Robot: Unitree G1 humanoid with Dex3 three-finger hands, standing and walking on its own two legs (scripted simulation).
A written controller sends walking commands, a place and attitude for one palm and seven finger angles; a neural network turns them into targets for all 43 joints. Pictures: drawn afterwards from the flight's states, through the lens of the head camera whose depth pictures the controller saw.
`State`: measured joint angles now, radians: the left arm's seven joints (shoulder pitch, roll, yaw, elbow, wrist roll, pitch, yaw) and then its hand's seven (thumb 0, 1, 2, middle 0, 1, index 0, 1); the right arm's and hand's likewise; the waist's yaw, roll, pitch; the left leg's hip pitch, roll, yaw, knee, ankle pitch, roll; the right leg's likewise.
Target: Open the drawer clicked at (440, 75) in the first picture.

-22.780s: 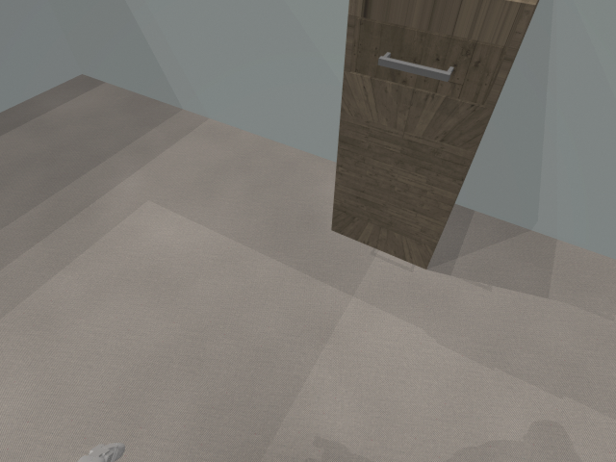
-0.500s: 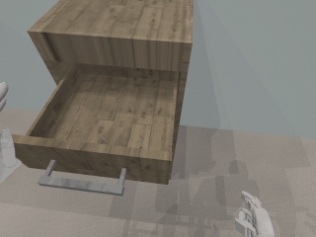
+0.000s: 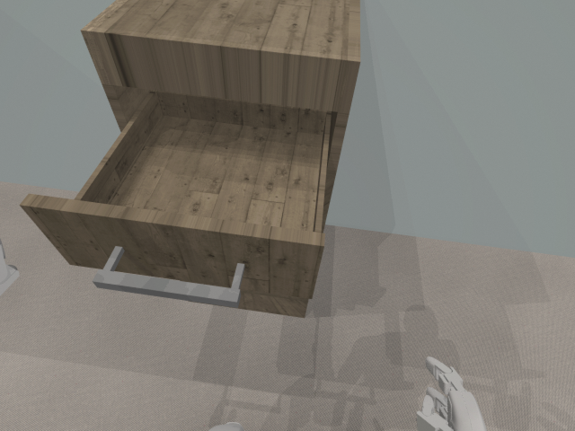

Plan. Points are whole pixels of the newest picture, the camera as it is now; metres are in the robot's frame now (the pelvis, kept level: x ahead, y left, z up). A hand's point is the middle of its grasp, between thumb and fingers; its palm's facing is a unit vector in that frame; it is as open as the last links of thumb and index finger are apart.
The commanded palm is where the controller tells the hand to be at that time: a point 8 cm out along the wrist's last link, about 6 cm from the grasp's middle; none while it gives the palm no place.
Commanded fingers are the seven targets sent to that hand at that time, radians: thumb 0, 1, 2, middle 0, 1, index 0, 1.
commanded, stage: step back with the hand held close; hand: left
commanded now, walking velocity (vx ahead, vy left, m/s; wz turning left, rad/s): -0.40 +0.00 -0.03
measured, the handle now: (172, 275) +0.30 +0.18 +0.05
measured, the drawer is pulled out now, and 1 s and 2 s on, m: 0.28 0.28 0.28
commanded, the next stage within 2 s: stop stepping back and stand still in 0.38 s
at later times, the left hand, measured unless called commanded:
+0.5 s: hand out of the picture +0.10 +0.21 +0.22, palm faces +0.36 -0.81 -0.46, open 7.4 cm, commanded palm +0.03 +0.26 +0.24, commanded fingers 0.00 0.90 0.90 -0.20 -0.30 -0.20 -0.30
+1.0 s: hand out of the picture +0.00 +0.21 +0.23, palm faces +0.41 -0.78 -0.47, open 7.5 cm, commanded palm -0.06 +0.25 +0.24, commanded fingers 0.00 0.90 0.90 -0.20 -0.30 -0.20 -0.30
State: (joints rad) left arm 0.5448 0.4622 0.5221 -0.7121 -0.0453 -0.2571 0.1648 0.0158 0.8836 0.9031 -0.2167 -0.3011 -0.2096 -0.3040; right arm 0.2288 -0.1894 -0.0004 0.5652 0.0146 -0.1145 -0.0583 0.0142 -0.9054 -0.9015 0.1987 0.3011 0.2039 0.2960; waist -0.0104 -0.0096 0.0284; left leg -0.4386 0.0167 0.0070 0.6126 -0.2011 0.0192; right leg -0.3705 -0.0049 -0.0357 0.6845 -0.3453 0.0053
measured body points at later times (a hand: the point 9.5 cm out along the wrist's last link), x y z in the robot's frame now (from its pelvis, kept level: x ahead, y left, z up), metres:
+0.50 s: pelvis -0.11 -0.01 +0.01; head -0.06 +0.01 +0.46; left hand +0.07 +0.26 +0.25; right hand +0.08 -0.24 -0.06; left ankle -0.04 +0.11 -0.73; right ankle -0.12 -0.13 -0.69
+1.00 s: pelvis -0.19 -0.03 +0.01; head -0.20 -0.01 +0.46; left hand -0.03 +0.25 +0.25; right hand -0.06 -0.28 -0.07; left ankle -0.18 +0.08 -0.73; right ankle -0.18 -0.14 -0.73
